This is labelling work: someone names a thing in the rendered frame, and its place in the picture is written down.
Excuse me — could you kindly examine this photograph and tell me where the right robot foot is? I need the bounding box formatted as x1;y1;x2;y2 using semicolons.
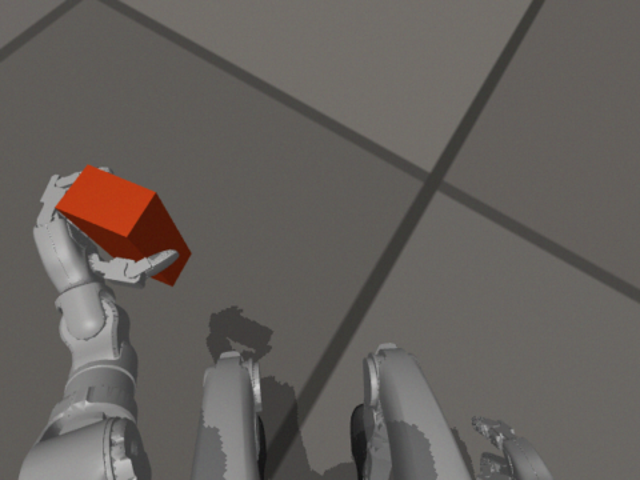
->
350;404;367;480

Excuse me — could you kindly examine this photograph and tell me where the carton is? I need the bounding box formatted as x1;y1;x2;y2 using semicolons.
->
55;165;192;287

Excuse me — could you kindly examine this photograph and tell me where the right robot hand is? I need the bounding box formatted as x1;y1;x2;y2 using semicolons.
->
471;416;554;480

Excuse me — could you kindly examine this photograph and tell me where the left robot arm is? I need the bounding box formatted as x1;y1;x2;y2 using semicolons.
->
18;282;152;480

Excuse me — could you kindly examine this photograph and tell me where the left robot hand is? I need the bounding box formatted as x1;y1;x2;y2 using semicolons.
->
33;167;179;295

